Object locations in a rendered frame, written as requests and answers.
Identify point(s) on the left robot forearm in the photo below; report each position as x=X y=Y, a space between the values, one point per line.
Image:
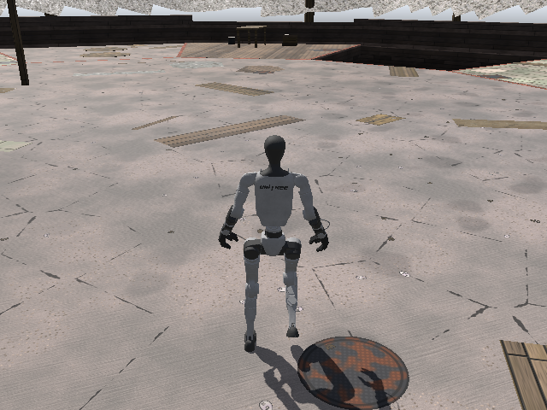
x=229 y=223

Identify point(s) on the humanoid robot head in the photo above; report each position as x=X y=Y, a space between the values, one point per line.
x=274 y=148

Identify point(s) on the robot left upper arm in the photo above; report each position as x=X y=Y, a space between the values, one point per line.
x=247 y=180

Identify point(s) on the right robot forearm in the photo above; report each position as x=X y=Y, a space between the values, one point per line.
x=317 y=226

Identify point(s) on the left robot foot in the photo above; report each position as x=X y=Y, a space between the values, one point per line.
x=249 y=344

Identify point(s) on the robot right upper arm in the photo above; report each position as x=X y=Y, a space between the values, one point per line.
x=305 y=193

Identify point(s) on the right robot hand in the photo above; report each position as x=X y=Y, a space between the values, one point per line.
x=324 y=242

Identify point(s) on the left robot hand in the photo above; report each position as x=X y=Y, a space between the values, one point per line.
x=222 y=239

